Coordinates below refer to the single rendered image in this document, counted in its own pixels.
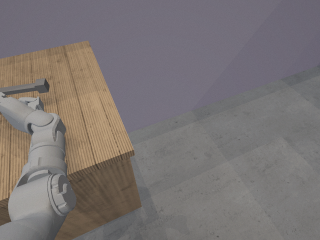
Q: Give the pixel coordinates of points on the counter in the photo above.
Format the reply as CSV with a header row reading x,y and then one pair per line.
x,y
97,146

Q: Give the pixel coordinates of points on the left robot upper arm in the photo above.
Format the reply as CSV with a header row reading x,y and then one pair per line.
x,y
39,208

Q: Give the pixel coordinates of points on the tap lever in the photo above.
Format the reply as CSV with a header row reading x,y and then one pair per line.
x,y
41,85

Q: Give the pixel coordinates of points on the robot left forearm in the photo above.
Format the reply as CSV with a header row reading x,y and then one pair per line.
x,y
47,148

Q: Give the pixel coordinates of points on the left robot hand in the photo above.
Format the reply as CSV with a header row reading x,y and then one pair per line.
x,y
17,110

